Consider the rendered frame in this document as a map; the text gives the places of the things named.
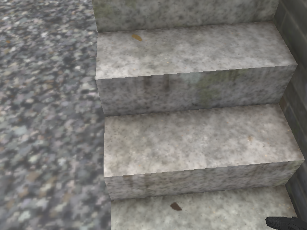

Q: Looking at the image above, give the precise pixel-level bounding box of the right robot hand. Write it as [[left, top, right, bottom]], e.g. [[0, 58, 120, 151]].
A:
[[265, 217, 307, 230]]

